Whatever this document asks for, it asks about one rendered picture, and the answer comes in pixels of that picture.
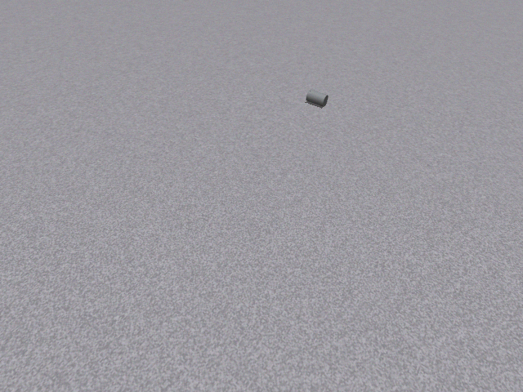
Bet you can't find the can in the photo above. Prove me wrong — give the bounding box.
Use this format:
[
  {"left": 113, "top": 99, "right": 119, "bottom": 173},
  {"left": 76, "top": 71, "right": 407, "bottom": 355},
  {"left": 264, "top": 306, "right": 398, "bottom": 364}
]
[{"left": 306, "top": 89, "right": 329, "bottom": 107}]

